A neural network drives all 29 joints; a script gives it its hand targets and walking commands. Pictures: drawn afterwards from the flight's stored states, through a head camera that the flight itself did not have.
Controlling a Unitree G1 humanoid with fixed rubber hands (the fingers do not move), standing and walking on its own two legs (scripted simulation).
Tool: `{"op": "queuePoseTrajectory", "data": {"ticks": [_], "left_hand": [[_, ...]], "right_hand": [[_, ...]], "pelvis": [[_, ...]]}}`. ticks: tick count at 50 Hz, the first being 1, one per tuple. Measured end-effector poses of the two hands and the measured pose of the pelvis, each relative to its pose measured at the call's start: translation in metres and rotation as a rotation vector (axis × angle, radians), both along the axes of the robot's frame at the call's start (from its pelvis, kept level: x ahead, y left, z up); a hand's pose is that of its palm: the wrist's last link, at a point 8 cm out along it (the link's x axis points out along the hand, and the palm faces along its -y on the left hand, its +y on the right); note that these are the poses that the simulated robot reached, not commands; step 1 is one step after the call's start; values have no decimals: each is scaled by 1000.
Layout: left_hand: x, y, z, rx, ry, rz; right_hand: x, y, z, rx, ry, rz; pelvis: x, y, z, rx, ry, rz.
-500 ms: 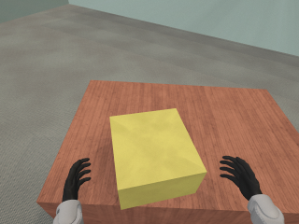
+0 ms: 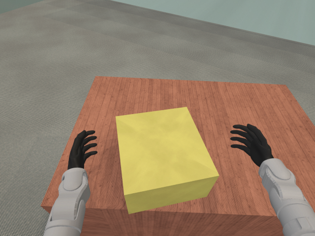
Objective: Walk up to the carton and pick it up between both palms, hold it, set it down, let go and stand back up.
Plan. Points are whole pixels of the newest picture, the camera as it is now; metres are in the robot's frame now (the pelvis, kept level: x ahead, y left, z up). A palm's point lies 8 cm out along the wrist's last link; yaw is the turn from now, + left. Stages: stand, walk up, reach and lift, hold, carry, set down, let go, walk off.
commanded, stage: reach and lift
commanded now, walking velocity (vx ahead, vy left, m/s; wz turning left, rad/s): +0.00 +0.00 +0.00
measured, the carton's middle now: (160, 155) +0.39 +0.01 -0.06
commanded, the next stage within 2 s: none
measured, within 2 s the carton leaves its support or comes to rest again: neither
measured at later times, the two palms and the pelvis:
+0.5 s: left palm (70, 143) +0.33 +0.24 +0.08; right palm (251, 123) +0.41 -0.23 +0.10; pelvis +0.00 +0.00 +0.00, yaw +1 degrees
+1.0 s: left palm (83, 163) +0.32 +0.22 -0.01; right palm (228, 142) +0.41 -0.19 +0.01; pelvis +0.00 +0.01 -0.01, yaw +1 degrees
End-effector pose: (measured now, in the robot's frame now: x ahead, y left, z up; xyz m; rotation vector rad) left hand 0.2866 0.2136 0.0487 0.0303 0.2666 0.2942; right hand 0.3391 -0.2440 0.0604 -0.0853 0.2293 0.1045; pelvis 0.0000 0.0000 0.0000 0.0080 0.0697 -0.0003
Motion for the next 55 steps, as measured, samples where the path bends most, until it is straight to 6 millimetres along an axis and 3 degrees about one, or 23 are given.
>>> {"op": "queuePoseTrajectory", "data": {"ticks": [13, 23, 34, 39, 48, 55], "left_hand": [[29, 8, 20, -3, 5, -5], [34, 24, 25, -19, 30, 32], [68, 24, 41, 4, 14, 0], [70, 17, 19, 4, 28, -21], [36, 9, -51, -23, 93, 8], [41, 14, -60, 4, 39, 35]], "right_hand": [[41, 7, 18, 1, 3, 1], [68, 14, 32, -1, 7, 16], [101, 23, 44, -2, 12, 4], [100, 29, 24, -18, 27, -6], [73, 46, -43, -37, 83, 19], [80, 55, -59, -18, 54, 9]], "pelvis": [[-3, 2, 0, -6, 45, -2], [1, 3, -1, -6, 81, 10], [4, 6, -2, -14, 118, 23], [6, 8, -2, -16, 124, 20], [1, 8, -6, -22, 193, 16], [-9, 7, -17, -27, 287, 12]]}}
